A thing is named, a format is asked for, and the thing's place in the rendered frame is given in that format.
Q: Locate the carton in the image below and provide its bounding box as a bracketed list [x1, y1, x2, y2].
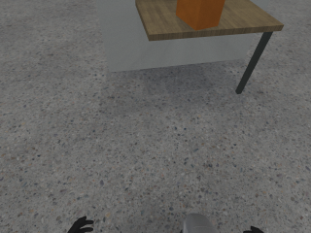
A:
[176, 0, 225, 31]

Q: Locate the robot left hand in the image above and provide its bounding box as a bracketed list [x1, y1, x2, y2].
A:
[67, 216, 94, 233]

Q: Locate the right robot thigh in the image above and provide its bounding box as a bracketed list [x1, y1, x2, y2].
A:
[182, 213, 218, 233]

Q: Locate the table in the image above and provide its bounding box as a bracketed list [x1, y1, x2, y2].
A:
[135, 0, 284, 94]

